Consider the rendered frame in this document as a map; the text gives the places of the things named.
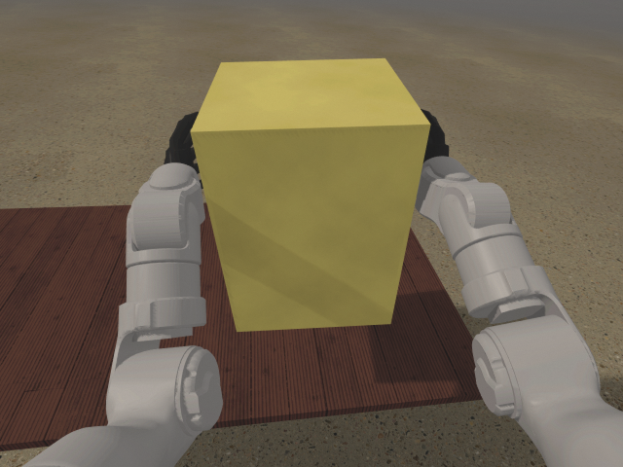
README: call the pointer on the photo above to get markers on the table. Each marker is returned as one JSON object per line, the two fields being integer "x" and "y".
{"x": 63, "y": 276}

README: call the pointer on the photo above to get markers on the robot right forearm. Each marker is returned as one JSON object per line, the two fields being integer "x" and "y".
{"x": 500, "y": 280}

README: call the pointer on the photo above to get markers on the carton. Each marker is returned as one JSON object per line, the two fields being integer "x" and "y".
{"x": 310, "y": 171}

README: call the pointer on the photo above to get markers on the robot left upper arm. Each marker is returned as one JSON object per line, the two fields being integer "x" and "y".
{"x": 159, "y": 401}

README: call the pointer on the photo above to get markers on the robot right upper arm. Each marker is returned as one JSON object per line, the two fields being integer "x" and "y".
{"x": 538, "y": 372}

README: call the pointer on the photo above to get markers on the robot left forearm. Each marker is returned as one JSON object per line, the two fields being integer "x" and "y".
{"x": 163, "y": 257}

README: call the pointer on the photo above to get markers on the robot right hand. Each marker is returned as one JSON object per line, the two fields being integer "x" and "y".
{"x": 436, "y": 146}

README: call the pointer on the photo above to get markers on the robot left hand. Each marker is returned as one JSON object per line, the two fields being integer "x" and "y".
{"x": 180, "y": 144}

